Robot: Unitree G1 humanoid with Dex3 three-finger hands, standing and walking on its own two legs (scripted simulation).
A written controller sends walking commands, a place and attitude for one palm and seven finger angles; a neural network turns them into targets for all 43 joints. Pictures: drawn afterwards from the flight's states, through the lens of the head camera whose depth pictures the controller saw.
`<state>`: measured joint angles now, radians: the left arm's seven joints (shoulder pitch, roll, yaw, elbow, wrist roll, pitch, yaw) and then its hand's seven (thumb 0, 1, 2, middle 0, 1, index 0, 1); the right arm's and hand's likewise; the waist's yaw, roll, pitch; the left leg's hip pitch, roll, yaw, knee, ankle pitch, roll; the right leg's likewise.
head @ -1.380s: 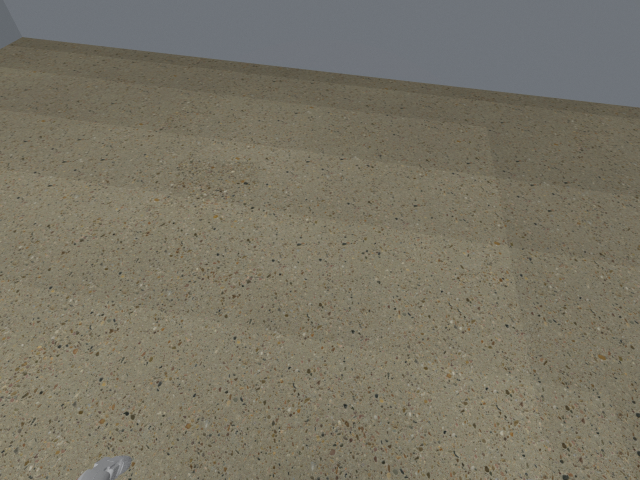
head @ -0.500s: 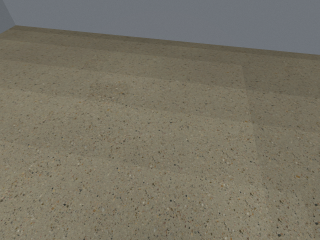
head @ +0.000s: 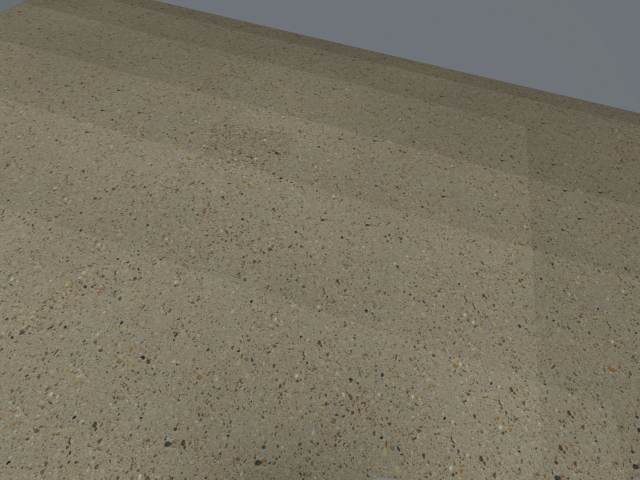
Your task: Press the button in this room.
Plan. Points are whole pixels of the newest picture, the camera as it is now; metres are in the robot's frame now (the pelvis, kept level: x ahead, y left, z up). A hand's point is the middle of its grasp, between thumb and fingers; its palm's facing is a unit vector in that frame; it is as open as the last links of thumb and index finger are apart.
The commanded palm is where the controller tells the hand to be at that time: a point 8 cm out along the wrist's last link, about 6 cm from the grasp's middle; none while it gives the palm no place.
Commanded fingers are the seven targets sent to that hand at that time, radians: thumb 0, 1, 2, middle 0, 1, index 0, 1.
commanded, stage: turn or walk to find it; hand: left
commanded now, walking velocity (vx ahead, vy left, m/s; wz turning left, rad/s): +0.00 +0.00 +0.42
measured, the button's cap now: out of the picture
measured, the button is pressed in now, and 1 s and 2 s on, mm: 0 0 0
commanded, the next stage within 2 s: none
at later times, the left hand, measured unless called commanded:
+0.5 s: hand out of the picture +0.00 +0.16 -0.14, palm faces +0.23 -0.93 -0.29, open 7.4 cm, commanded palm none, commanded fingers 0.00 0.90 0.90 -0.20 -0.30 -0.20 -0.30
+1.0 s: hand out of the picture -0.15 +0.19 -0.18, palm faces +0.47 -0.85 -0.23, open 7.4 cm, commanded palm none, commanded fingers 0.00 0.90 0.90 -0.20 -0.30 -0.20 -0.30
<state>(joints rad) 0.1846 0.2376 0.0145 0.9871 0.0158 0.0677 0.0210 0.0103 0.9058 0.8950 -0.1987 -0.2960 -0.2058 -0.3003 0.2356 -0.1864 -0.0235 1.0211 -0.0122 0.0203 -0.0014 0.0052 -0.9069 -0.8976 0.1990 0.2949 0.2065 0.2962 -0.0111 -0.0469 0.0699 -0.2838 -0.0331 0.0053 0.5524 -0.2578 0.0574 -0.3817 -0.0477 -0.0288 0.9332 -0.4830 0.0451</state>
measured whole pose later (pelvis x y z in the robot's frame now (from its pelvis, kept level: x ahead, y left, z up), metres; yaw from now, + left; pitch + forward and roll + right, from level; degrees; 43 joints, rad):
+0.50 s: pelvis -0.04 -0.05 +0.01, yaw +12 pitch -1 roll +2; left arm 0.23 0.18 0.03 0.92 0.02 0.03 0.03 0.01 0.91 0.90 -0.20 -0.30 -0.20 -0.30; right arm 0.25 -0.26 -0.10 0.98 -0.02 0.07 0.01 0.01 -0.91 -0.90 0.20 0.29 0.20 0.30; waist -0.02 0.04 0.02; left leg -0.51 -0.06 -0.06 1.03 -0.36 -0.03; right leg -0.18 -0.03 -0.07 0.49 -0.29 -0.03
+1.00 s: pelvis -0.08 -0.01 +0.01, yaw +24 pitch -1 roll -1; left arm 0.27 0.26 0.07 0.99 0.02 0.07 0.02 0.01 0.91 0.90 -0.20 -0.30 -0.20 -0.30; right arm 0.15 -0.17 -0.04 0.95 -0.01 0.02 -0.01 0.00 -0.91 -0.90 0.20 0.29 0.21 0.30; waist 0.03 -0.05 0.06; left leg -0.21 -0.01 0.03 0.50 -0.27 0.04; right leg -0.44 -0.09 -0.05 1.08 -0.44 0.08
